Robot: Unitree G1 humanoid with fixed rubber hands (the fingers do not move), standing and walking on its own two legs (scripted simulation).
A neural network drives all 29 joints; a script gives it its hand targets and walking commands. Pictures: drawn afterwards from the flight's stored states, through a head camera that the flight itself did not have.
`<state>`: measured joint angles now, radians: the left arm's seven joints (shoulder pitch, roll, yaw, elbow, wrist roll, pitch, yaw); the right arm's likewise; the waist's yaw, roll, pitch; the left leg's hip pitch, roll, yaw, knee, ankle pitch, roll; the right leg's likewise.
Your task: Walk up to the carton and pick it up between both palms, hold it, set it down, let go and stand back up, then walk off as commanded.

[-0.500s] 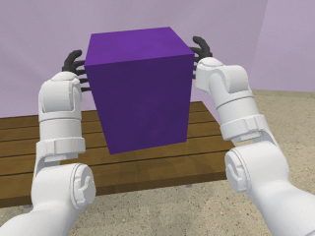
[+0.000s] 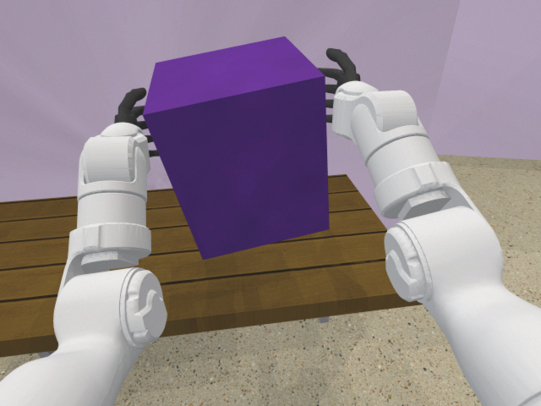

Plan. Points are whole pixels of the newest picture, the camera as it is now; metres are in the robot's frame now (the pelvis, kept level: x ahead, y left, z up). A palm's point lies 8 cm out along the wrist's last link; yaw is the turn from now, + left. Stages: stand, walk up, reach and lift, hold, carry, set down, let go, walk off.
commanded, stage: hold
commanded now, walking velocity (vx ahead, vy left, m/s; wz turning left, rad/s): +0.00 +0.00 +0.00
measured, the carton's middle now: (244, 147) +0.42 +0.01 +0.27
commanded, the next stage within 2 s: none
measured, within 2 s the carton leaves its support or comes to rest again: neither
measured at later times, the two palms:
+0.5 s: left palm (129, 133) +0.36 +0.16 +0.33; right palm (348, 114) +0.36 -0.13 +0.34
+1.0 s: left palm (118, 151) +0.34 +0.17 +0.31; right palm (342, 101) +0.34 -0.12 +0.36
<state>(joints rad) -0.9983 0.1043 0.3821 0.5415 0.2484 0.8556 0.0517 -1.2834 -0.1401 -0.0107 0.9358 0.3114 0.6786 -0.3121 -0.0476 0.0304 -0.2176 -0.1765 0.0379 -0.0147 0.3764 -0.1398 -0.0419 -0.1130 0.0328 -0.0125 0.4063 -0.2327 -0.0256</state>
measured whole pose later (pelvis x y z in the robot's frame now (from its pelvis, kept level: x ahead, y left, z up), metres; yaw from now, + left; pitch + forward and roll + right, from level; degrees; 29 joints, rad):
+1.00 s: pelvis -0.01 +0.00 +0.00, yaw +0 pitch -4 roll +0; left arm -0.97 0.10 0.40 0.53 0.25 0.87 0.02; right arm -1.28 -0.14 -0.01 0.91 0.32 0.73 -0.31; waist -0.05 0.02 -0.22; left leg -0.18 0.04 -0.02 0.38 -0.13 -0.04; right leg -0.11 0.03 -0.01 0.41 -0.22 -0.03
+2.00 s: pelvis -0.01 +0.00 +0.00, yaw +0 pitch -4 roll +0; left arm -0.95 0.10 0.41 0.45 0.25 0.90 0.00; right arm -1.23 -0.14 0.00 0.80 0.35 0.77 -0.33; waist -0.05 0.02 -0.22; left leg -0.18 0.04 -0.02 0.38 -0.13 -0.04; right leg -0.11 0.03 -0.01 0.41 -0.22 -0.03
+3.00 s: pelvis +0.00 +0.00 +0.00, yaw +0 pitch -4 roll +0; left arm -0.90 0.09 0.37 0.32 0.25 0.95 -0.01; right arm -1.13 -0.14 0.00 0.62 0.37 0.82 -0.38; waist -0.05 0.04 -0.22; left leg -0.18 0.04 -0.02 0.38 -0.13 -0.05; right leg -0.11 0.03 -0.01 0.41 -0.23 -0.03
